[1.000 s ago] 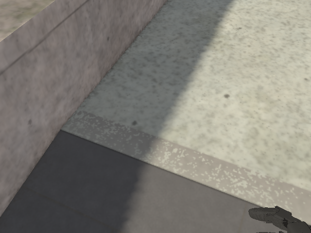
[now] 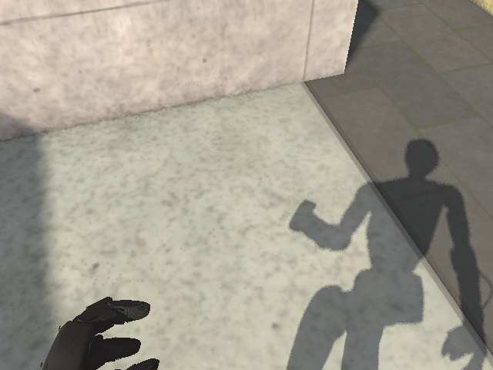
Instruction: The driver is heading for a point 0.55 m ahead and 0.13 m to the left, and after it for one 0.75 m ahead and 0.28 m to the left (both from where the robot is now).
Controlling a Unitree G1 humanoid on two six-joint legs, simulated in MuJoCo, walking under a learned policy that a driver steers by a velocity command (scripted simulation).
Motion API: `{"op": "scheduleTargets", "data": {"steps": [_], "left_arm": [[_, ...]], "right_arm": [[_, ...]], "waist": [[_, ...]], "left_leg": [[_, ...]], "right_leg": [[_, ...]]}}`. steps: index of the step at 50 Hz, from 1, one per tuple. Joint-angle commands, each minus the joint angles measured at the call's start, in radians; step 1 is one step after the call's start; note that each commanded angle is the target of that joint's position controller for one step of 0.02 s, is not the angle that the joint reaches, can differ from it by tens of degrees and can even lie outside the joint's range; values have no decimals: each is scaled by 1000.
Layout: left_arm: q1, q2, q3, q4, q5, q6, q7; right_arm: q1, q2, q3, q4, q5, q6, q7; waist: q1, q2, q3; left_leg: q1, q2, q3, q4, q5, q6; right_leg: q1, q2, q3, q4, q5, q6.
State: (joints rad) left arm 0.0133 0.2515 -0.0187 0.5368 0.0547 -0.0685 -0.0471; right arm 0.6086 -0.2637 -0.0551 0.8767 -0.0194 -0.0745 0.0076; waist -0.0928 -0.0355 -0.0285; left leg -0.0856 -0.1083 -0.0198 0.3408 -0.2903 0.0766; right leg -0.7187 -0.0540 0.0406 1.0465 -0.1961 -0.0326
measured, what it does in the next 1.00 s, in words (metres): walks ahead, turning left: right foot, then left foot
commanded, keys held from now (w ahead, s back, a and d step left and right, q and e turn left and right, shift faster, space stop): w+q+shift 0.62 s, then shift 0.38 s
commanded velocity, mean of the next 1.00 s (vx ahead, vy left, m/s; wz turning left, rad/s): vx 0.81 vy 0.00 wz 0.67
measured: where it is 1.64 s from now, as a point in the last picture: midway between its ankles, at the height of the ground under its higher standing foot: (139, 246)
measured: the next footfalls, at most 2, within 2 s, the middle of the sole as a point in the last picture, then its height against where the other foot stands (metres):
right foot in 0.18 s outside the picture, level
left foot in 0.60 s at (162, 305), level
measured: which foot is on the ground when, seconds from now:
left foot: down 0.00-0.18, up 0.20-0.58, down 0.60-1.00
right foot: up 0.00-0.16, down 0.18-0.60, up 0.62-0.98, down 1.00-1.00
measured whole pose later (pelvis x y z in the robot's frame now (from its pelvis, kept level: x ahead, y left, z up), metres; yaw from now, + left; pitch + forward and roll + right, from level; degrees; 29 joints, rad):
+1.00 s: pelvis +0.86 +0.22 -0.02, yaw +43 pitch -1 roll +2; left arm 0.15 0.25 -0.01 0.69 0.04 -0.07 0.00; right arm 0.37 -0.29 -0.05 0.84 -0.01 -0.05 0.00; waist -0.06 -0.04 0.08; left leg 0.04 -0.18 -0.08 0.47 -0.44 0.12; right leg -0.51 -0.01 -0.01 0.50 0.13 -0.04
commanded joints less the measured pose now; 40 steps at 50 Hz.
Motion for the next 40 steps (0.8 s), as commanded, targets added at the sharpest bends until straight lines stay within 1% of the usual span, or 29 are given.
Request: {"op": "scheduleTargets", "data": {"steps": [1,3,5,6,7,8,9,10,11,12,13,14,15,17,20,23,25,26,27,28,29,30,31,32,33,34,35,37,40], "left_arm": [[-89,29,-13,-74,-15,-19,-19],[-129,39,-9,-66,-23,-17,-9],[-132,66,4,-59,-22,-19,10],[-73,94,17,-43,-17,-25,23],[61,124,35,-8,-13,-32,37],[238,169,60,31,-5,-37,57],[450,250,92,55,19,-36,78],[419,291,101,58,32,-30,73],[351,222,105,51,13,-18,68],[302,127,82,66,3,-23,65],[301,91,76,95,3,-29,61],[309,76,72,125,1,-34,62],[322,75,72,150,-5,-43,62],[341,48,68,195,-32,-60,50],[287,68,70,221,-33,-72,50],[274,120,79,240,-36,-74,53],[337,179,89,252,-37,-70,58],[351,219,98,246,-35,-59,63],[342,258,108,235,-31,-43,70],[310,288,118,219,-26,-23,75],[276,293,121,197,-18,-7,74],[261,222,113,196,-15,-3,61],[408,116,75,86,-15,-16,52],[317,168,70,41,-26,-41,55],[270,178,64,45,-30,-54,57],[262,162,57,51,-25,-51,60],[283,146,51,70,-12,-32,64],[325,139,52,93,0,22,64],[252,76,33,75,-16,31,58]], "right_arm": [[-147,-134,-26,-105,23,-36,3],[-106,-167,-33,-84,32,-35,9],[-68,-165,-31,-59,27,-29,6],[-51,-183,-35,-49,22,-26,2],[-66,-213,-43,-51,22,-22,0],[-115,-227,-50,-73,27,-23,4],[-144,-135,-32,-117,23,-34,3],[-63,-45,-6,-171,70,-27,-4],[-136,-112,-14,-163,45,-11,-12],[-237,-113,-15,-164,23,-1,-7],[-289,-94,-13,-174,12,8,3],[-326,-75,-12,-184,0,21,17],[-312,-48,-7,-199,-6,40,29],[-388,-17,3,-245,-14,70,43],[-497,-25,15,-313,-21,77,65],[-581,-43,27,-333,-14,74,91],[-585,-67,22,-320,-9,68,93],[-541,-89,16,-306,-7,65,87],[-450,-117,4,-283,-5,61,80],[-282,-154,-16,-238,-6,59,69],[-73,-201,-46,-168,-7,58,49],[-98,-260,-83,-155,25,74,22],[-234,-388,-93,-221,-18,88,19],[-189,-366,-98,-263,-14,94,4],[-216,-302,-83,-235,-8,81,-12],[-256,-249,-64,-211,-2,65,-20],[-295,-223,-51,-213,-1,45,-21],[-318,-166,-25,-198,14,18,-10],[-320,-174,-25,-155,6,1,2]], "waist": [[73,64,123],[40,78,99],[33,94,59],[58,113,-3],[130,126,-87],[226,127,-172],[291,6,-332],[202,-256,-481],[206,-159,-366],[204,-63,-189],[188,0,-84],[162,14,-19],[126,-46,9],[97,-58,67],[51,-66,116],[46,-4,160],[48,-2,129],[18,-30,89],[-41,-54,28],[-127,-67,-61],[-211,-30,-153],[-170,155,-118],[39,323,-213],[-52,176,-346],[-9,48,-161],[62,-24,-30],[107,-52,26],[159,-73,49],[157,-14,38]], "left_leg": [[-284,160,-212,-275,308,135],[-205,192,-222,-265,473,132],[-52,200,-213,-133,714,109],[1,203,-212,-5,866,89],[-16,192,-205,190,916,69],[-172,159,-206,426,766,54],[-333,110,-151,749,329,59],[-596,40,-87,1069,-166,32],[-726,104,-67,1125,-71,42],[-753,146,-61,1079,-2,41],[-737,167,-57,1042,8,36],[-712,191,-65,1008,1,31],[-698,203,-62,995,-17,21],[-751,238,-56,960,-26,15],[-746,238,-17,833,135,13],[-535,181,113,540,334,45],[-413,98,201,464,347,79],[-359,61,220,451,301,95],[-258,30,222,446,243,113],[-76,3,199,441,183,139],[193,-12,134,369,142,169],[344,44,-14,294,82,196],[539,304,-541,226,222,374],[576,387,-779,13,41,435],[388,391,-739,-65,120,376],[183,356,-612,-46,319,327],[12,332,-500,-12,582,306],[-203,271,-336,-28,830,263],[-241,144,-146,-25,1032,180]], "right_leg": [[228,25,-64,-320,226,31],[315,58,-90,-392,274,27],[344,85,-90,-473,227,8],[427,115,-90,-499,151,-6],[596,120,-79,-521,113,-20],[838,34,-19,-498,73,-38],[1062,-216,232,-498,-265,-67],[1236,-461,744,-655,-433,-177],[1126,-409,751,-727,-516,-198],[981,-350,565,-730,-416,-174],[850,-316,440,-751,-241,-160],[753,-270,324,-779,-125,-130],[695,-274,257,-794,-59,-126],[654,-268,135,-842,68,-102],[592,-201,-98,-907,256,-53],[517,-125,-291,-960,404,-14],[608,-132,-321,-873,826,-6],[672,-148,-321,-777,1033,-1],[701,-170,-315,-624,1173,-1],[675,-195,-297,-395,1238,-10],[548,-184,-278,-80,1100,-10],[296,11,-270,350,159,25],[-67,91,-153,704,-334,76],[-171,78,25,719,-257,67],[-178,20,34,599,-196,61],[-103,-29,23,470,-167,62],[-4,-50,11,421,-186,67],[159,-76,3,258,-220,84],[239,-35,-64,-57,-46,62]]}}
